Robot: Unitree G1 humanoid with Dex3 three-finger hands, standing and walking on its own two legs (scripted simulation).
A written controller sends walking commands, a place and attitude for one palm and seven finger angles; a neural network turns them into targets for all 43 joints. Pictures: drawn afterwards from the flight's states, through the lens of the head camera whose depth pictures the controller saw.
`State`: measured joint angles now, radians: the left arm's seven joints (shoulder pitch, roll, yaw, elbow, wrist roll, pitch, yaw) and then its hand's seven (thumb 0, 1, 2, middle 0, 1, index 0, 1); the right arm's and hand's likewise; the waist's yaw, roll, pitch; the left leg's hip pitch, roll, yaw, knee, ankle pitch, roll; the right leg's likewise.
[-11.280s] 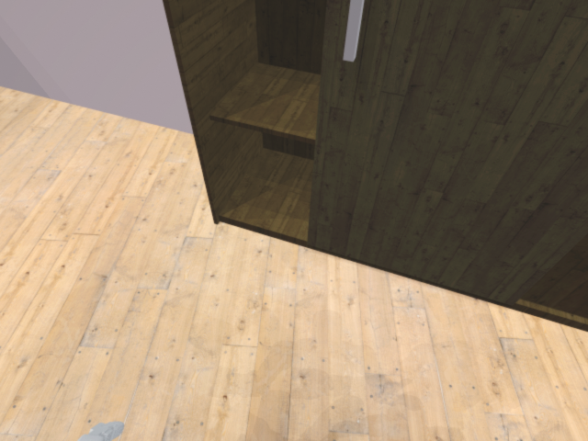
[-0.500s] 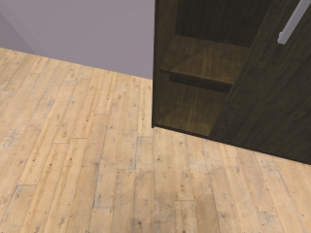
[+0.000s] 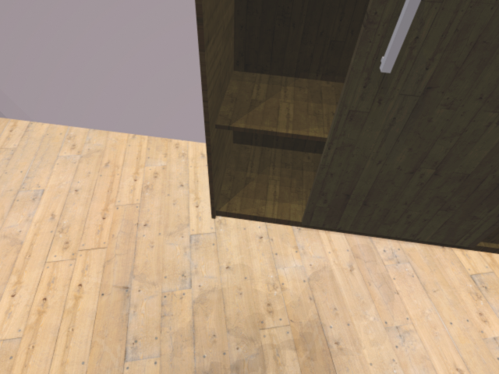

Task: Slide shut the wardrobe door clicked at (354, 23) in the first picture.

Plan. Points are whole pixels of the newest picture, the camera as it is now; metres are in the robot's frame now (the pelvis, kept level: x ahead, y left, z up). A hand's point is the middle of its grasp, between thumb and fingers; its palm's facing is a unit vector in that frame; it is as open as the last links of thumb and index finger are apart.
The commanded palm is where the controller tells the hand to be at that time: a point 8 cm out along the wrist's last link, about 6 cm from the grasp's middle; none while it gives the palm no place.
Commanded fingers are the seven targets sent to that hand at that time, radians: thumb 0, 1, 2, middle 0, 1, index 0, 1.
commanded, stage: take the last steps up to it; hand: right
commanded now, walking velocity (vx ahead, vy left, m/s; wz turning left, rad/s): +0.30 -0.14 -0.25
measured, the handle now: (402, 19) +0.87 -0.30 +0.22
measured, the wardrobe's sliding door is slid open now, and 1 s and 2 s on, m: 0.42 0.42 0.42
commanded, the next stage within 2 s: come to a stop and stand still in 1.16 s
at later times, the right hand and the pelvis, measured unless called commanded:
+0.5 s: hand out of the picture -0.06 -0.19 -0.16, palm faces +0.27 +0.94 -0.20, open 7.4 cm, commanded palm none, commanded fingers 0.00 -0.90 -0.90 0.20 0.30 0.20 0.30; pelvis +0.08 -0.05 +0.00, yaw -8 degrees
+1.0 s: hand (410, 294) +0.33 -0.33 -0.15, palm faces +0.10 +0.97 -0.21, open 7.4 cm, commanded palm none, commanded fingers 0.00 -0.90 -0.90 0.20 0.30 0.20 0.30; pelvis +0.23 -0.14 +0.00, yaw -5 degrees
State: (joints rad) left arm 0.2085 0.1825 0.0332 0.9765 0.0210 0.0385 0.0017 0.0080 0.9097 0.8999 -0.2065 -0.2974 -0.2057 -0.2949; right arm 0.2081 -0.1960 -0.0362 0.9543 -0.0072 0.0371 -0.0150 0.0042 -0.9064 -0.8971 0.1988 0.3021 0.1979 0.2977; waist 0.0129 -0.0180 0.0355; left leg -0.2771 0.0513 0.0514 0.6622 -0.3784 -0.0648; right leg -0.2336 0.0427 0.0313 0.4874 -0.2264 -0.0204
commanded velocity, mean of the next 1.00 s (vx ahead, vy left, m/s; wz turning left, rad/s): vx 0.29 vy -0.05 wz -0.02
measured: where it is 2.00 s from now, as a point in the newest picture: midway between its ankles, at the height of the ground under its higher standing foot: (277, 354)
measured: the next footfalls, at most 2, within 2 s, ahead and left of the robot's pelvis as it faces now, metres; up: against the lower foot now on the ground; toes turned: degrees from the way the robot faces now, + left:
left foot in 0.02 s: +0.04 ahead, +0.12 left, +0.00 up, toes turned +4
right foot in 0.56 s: +0.18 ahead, -0.23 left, +0.00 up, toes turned -16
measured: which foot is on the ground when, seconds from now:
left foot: up 0.00-0.00, down 0.02-0.56, up 0.58-1.00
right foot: down 0.00-0.02, up 0.04-0.54, down 0.56-1.00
